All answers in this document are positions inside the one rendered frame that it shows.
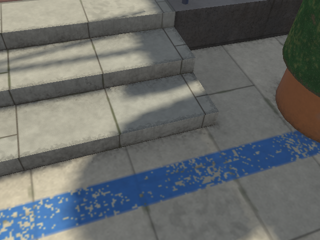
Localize stairs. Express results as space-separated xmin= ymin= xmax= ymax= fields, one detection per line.
xmin=0 ymin=11 xmax=219 ymax=177

